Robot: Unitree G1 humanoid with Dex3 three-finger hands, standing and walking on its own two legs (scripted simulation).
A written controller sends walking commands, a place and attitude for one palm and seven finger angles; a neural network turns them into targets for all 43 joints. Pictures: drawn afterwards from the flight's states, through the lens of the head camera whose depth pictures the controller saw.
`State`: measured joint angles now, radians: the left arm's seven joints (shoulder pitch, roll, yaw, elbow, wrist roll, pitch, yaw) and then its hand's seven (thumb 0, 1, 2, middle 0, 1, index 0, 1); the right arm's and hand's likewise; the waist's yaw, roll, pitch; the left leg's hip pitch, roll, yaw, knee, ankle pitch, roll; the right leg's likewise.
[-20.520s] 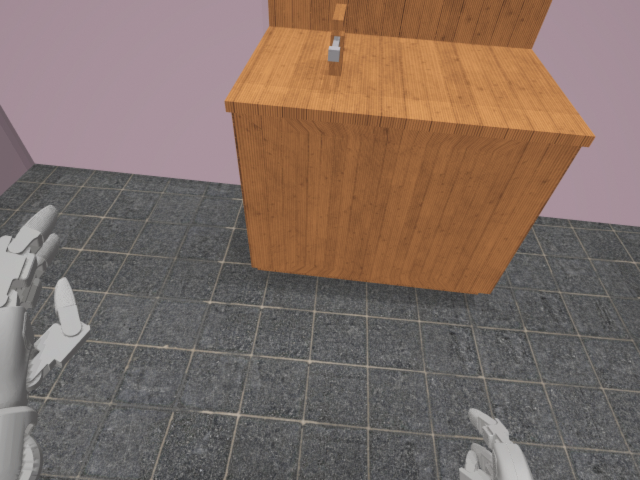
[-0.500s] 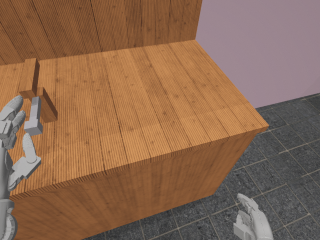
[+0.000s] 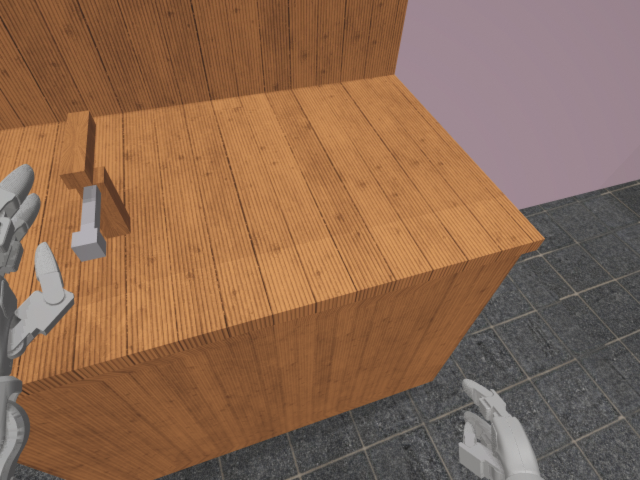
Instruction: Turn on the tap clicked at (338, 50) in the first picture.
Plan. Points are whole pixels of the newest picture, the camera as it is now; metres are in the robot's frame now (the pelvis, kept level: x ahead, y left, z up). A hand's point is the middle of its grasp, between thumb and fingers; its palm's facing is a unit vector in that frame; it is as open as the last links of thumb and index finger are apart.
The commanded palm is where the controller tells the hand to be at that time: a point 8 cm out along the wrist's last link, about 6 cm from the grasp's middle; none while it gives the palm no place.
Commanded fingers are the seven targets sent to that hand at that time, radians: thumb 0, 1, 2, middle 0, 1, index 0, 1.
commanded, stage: look again from close up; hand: left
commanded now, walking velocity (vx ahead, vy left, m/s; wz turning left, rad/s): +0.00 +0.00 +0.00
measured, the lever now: (89, 244) +0.34 +0.32 +0.10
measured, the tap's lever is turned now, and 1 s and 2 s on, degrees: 0 0 0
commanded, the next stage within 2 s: come to a stop and stand still in 0.06 s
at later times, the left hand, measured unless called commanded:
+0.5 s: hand (2, 387) +0.15 +0.27 +0.17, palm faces +0.46 -0.83 -0.33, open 7.4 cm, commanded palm +0.09 +0.30 +0.18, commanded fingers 0.00 0.90 0.90 -0.20 -0.30 -0.20 -0.30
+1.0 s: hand (28, 347) +0.19 +0.27 +0.16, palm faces +0.40 -0.83 -0.39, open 7.4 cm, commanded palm +0.13 +0.30 +0.18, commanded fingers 0.00 0.90 0.90 -0.20 -0.30 -0.20 -0.30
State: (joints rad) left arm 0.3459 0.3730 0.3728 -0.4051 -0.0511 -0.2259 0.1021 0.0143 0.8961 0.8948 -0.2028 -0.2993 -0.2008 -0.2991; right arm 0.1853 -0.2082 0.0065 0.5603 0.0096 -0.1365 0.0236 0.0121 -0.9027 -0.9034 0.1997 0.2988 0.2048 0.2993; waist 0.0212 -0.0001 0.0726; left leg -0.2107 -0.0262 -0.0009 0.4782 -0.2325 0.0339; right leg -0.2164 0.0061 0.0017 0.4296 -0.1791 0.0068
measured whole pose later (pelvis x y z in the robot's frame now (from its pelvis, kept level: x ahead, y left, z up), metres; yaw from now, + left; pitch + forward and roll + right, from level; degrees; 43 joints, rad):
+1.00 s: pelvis -0.02 +0.02 +0.00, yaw +2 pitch -2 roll -1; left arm 0.39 0.35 0.34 -0.37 -0.02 -0.26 0.07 0.01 0.89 0.89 -0.21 -0.30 -0.20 -0.30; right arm 0.23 -0.19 0.03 0.58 0.01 -0.17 0.00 0.01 -0.90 -0.90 0.20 0.30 0.20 0.30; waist 0.03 0.01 0.02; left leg -0.26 -0.02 0.05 0.50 -0.21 0.05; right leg -0.25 0.01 0.06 0.45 -0.17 0.02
